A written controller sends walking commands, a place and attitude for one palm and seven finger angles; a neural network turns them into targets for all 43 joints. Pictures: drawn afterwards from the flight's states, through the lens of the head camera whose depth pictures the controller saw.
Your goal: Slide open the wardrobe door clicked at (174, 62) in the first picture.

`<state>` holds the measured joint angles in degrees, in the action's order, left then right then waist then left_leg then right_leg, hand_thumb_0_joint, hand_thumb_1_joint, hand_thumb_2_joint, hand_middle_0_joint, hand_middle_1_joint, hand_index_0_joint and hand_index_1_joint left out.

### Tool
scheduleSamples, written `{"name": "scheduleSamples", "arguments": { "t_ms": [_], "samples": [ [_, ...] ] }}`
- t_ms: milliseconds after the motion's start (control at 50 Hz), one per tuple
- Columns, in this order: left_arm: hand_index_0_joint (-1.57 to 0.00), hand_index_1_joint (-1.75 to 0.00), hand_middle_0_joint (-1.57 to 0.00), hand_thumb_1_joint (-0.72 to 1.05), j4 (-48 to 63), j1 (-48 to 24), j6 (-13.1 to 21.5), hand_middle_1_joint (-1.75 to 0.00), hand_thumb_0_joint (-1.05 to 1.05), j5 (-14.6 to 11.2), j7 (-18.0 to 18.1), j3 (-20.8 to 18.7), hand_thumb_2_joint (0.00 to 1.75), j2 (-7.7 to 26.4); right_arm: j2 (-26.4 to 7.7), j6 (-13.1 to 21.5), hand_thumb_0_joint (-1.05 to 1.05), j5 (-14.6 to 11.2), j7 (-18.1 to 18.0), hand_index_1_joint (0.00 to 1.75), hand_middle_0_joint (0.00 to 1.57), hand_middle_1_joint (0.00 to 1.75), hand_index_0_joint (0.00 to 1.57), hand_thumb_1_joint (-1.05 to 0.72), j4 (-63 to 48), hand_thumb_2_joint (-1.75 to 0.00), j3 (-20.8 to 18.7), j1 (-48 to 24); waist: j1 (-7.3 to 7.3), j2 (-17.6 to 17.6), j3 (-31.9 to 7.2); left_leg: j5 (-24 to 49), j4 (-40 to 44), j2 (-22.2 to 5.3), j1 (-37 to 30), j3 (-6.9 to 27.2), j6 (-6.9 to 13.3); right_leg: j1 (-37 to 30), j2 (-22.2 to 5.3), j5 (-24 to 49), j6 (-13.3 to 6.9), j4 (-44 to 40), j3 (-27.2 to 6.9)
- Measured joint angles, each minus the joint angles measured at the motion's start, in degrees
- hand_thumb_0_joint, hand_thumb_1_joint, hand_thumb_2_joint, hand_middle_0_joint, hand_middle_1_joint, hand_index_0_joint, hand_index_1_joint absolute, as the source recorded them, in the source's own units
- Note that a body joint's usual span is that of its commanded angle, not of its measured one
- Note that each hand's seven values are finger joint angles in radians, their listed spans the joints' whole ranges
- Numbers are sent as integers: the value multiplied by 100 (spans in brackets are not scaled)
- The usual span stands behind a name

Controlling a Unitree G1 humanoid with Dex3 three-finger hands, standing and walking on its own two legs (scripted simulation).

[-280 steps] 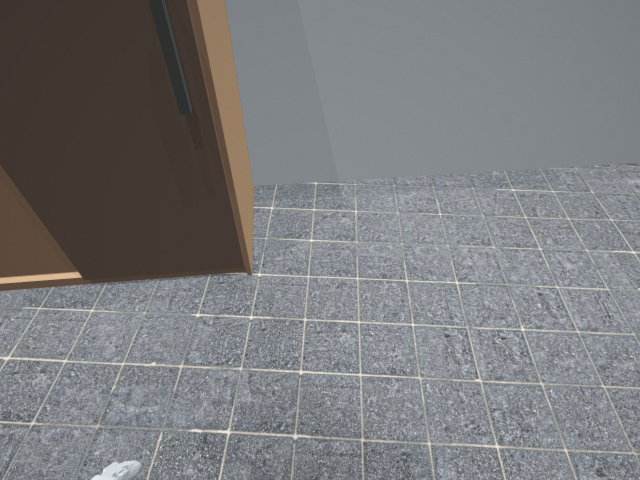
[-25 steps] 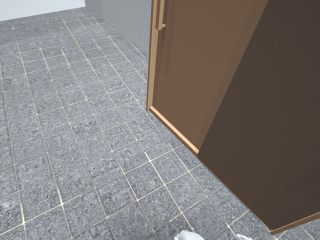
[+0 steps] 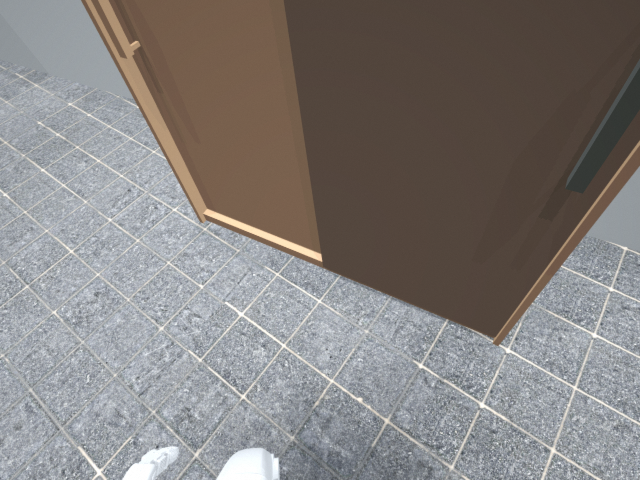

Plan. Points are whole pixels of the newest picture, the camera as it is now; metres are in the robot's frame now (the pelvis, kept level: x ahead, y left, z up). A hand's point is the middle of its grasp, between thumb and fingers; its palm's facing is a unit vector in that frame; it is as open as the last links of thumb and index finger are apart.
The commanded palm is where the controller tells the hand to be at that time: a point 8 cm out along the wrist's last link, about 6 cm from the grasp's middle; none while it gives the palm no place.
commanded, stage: turn to face it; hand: right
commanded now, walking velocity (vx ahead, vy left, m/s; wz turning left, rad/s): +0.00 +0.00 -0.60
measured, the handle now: (634, 86) +0.57 -0.40 +0.14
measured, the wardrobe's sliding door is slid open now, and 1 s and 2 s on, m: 0.00 0.00 0.00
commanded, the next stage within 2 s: take the last steps up to it in 0.64 s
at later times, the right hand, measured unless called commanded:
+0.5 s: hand out of the picture +0.09 -0.19 -0.15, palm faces +0.24 +0.93 -0.27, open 7.4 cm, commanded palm none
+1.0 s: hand out of the picture -0.15 -0.14 -0.19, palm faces +0.51 +0.84 -0.19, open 7.4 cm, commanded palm none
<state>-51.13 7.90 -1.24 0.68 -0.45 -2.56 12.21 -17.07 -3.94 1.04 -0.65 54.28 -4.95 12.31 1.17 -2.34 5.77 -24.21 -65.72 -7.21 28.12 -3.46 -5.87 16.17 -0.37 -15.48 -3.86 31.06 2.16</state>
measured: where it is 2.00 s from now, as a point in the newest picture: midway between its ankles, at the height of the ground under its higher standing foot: (389, 468)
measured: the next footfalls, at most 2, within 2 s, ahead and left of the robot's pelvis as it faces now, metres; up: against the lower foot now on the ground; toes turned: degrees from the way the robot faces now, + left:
left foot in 0.50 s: +0.04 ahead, +0.15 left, +0.00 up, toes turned -15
right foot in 0.98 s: -0.06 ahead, -0.09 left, +0.00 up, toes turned -29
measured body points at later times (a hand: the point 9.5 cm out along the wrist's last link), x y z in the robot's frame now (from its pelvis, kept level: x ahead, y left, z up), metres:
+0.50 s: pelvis -0.01 +0.04 +0.00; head +0.03 +0.04 +0.44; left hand +0.07 +0.28 -0.16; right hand +0.08 -0.24 -0.12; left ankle +0.00 +0.17 -0.74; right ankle +0.01 -0.07 -0.74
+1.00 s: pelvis -0.02 +0.01 -0.01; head -0.01 -0.02 +0.44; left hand +0.18 +0.19 -0.14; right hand -0.18 -0.18 -0.17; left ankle +0.00 +0.16 -0.73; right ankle -0.09 -0.07 -0.74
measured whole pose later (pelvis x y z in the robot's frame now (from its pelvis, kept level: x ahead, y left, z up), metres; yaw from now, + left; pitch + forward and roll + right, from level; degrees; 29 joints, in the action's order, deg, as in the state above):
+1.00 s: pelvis -0.02 +0.01 -0.01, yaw -25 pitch +0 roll +0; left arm -56.5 8.5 -0.2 0.8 -0.8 -2.5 12.1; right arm -12.0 -0.1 1.3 -0.4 60.8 -2.5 22.7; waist 4.0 -2.6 2.0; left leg -22.3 -34.0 -6.9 11.4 -7.4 -2.8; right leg 11.4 -1.1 -18.3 -0.4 30.6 4.2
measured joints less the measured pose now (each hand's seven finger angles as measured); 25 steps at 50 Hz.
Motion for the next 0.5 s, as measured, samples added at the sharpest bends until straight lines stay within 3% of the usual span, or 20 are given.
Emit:
{"name": "scheduleSamples", "arguments": {
  "t_ms": [140,340,440,500],
  "samples": [
    [-21,-30,-21,90,-121,310,-16,-30,0,-8,27,27,89,-130,64,78,1,-2,-11,30,20,29,20,-91,-167,-90,10,-340,-113,21,-158,560,171,111,63,334,-127,-246,282,380,-98,-582,-343],
    [-21,-30,-21,90,-246,682,-89,-30,0,53,37,-59,89,-145,282,79,1,-41,-56,30,20,29,20,-91,-349,-90,90,-795,-408,173,-215,130,1335,428,-400,454,-40,-60,564,574,-44,-605,-913],
    [-21,-30,-21,90,-305,778,-152,-30,0,66,48,-119,89,-54,428,142,1,-79,-73,30,20,29,20,-91,-441,-90,174,-832,-480,346,-217,106,2375,664,-885,456,114,117,627,613,111,-493,-1191],
    [-20,-30,-21,90,-326,838,-180,-30,0,24,37,-155,90,-6,470,240,1,-95,-85,30,20,29,20,-90,-481,-90,228,-694,-419,365,-306,687,3620,684,-1471,413,254,295,735,531,255,-248,-1273]
  ]
}}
